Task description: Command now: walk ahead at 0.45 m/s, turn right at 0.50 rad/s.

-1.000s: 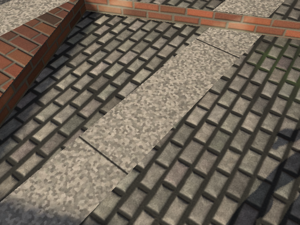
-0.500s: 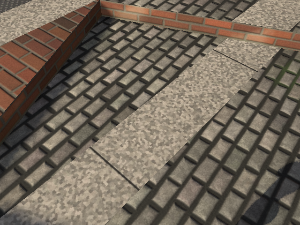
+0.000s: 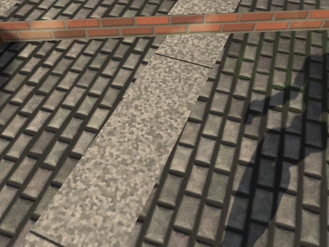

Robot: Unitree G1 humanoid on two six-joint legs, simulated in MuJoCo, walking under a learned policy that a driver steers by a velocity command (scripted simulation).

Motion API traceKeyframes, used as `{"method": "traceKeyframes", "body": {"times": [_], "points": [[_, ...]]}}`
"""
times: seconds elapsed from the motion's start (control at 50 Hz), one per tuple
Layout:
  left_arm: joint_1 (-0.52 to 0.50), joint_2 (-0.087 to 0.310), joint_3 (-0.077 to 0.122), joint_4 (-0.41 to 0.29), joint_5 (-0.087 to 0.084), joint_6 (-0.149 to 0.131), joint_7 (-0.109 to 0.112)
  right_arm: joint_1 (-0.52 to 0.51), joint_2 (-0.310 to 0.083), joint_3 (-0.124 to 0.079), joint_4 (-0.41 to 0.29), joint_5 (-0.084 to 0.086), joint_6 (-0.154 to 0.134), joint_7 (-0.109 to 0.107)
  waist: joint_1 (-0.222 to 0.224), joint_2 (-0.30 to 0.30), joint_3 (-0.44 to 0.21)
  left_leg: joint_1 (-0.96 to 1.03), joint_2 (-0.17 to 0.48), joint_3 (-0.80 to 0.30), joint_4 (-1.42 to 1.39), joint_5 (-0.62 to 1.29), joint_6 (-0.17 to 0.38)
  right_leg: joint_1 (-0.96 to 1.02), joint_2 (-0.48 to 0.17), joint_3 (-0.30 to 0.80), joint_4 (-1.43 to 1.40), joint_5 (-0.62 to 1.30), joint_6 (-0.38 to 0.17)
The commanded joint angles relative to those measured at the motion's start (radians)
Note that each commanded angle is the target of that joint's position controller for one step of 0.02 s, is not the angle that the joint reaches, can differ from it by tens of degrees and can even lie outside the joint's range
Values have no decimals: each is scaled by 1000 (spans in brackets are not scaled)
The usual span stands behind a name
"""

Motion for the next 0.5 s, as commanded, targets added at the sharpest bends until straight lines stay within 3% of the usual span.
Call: {"method": "traceKeyframes", "body": {"times": [0.02,0.04,0.06,0.08,0.1,0.12,0.14,0.16,0.18,0.2,0.22,0.24,0.26,0.3,0.34,0.36,0.38,0.4,0.42,0.44,0.46,0.48,0.5], "points": [[74,65,40,3,-5,-9,-12,20,-154,-41,-27,10,27,-13,75,65,-7,-163,223,-113,336,1095,105,227,77,-83,-27,30,-13],[302,113,76,63,10,3,11,-58,-158,-45,-38,2,9,10,218,33,-120,-343,149,-78,643,1146,62,589,94,-113,-69,171,-55],[449,222,94,138,25,12,35,-67,-102,-47,-64,-2,-13,25,272,-198,-126,-744,-4,-24,1181,130,-30,898,-52,20,-16,625,-150],[481,288,91,120,64,-10,53,74,-81,-15,-113,32,-45,55,222,-286,-484,-1032,9,-314,1412,-42,-42,1388,-304,342,376,984,-378],[458,273,106,88,47,6,64,-83,-188,-36,-206,32,-63,58,292,-121,-590,-1113,55,-357,1316,23,-71,1371,-323,413,260,854,-446],[385,277,106,79,27,24,83,-151,-192,-36,-274,43,-59,47,233,-30,-597,-1183,104,-373,1267,76,-66,1320,-323,476,180,440,-443],[316,274,106,51,36,39,95,-170,-148,-19,-282,42,-53,37,194,133,-536,-1174,148,-359,1165,192,-52,1101,-343,556,68,2,-416],[201,255,97,11,34,41,101,-193,-160,-32,-282,23,-27,16,138,208,-400,-1101,143,-322,1164,229,-76,797,-357,608,-15,-73,-413],[148,243,88,6,33,24,101,-184,-190,-50,-269,20,-3,3,87,217,-268,-1000,161,-358,992,350,-63,501,-351,567,-92,-138,-375],[62,242,85,-5,21,14,103,-214,-171,-56,-282,15,24,-15,35,149,-75,-851,166,-335,755,367,-86,167,-254,413,-143,-81,-310],[30,240,90,-15,22,10,101,-218,-161,-59,-289,-11,27,-24,17,98,-21,-713,150,-309,505,445,-88,6,-117,267,-130,-63,-257],[20,240,93,-34,38,5,108,-252,-165,-67,-292,-23,17,-27,29,79,-30,-575,105,-271,300,565,-92,-89,-17,174,-115,-30,-219],[36,238,96,-38,47,7,116,-283,-144,-69,-302,-23,6,-23,47,20,-83,-479,62,-256,172,714,-95,-80,37,128,-87,-12,-198],[67,228,101,-25,23,26,129,-314,-121,-68,-315,-2,-1,-8,60,-69,-174,-432,22,-275,21,850,-104,55,22,150,-43,-69,-184],[90,205,102,-18,9,45,137,-361,-142,-78,-348,4,13,-1,70,-77,-178,-423,21,-305,-46,831,-92,113,-8,238,-3,-192,-155],[86,190,100,-21,1,52,141,-370,-160,-88,-361,-2,18,-1,57,-80,-167,-406,20,-312,-104,828,-76,123,-5,288,24,-307,-126],[77,168,96,-28,1,57,144,-360,-177,-99,-362,-15,20,3,40,-65,-150,-373,30,-306,-160,851,-53,119,14,308,72,-431,-90],[106,125,88,-27,8,58,144,-338,-197,-108,-364,-34,17,6,39,-39,-133,-317,82,-319,-216,920,-17,88,69,291,162,-557,-41],[227,54,74,-18,27,54,141,-312,-249,-119,-378,-53,17,7,91,184,-171,-160,297,-509,-227,1205,77,-49,196,191,419,-921,30],[305,87,73,-39,12,45,135,-299,-268,-127,-380,-65,28,16,123,406,-243,-105,451,-805,-334,1153,239,-149,249,153,599,-1125,64],[304,171,95,-25,8,51,135,-343,-243,-124,-404,-49,30,22,126,343,-250,-141,440,-883,-388,826,281,-184,186,171,738,-1067,83],[245,210,110,-15,9,71,142,-387,-198,-114,-417,-38,35,24,111,248,-189,-216,376,-787,-399,641,245,-189,158,155,793,-981,94],[219,208,115,-1,17,95,150,-445,-164,-103,-419,-32,42,27,121,187,-138,-312,321,-681,-404,577,215,-154,134,138,800,-924,109]]}}
Keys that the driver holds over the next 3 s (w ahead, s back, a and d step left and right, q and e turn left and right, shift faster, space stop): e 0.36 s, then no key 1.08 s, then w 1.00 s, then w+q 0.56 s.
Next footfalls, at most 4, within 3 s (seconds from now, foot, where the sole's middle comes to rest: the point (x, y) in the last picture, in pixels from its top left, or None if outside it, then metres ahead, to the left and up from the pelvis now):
0.04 right None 0.21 -0.10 -0.84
0.40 left None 0.39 0.10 -0.84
0.72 right None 0.25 -0.11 -0.84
2.24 right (204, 186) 0.74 -0.22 -0.84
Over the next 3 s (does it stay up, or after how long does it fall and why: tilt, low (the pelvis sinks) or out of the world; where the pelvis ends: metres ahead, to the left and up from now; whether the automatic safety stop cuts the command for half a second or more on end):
stays up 1.02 -0.12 -0.06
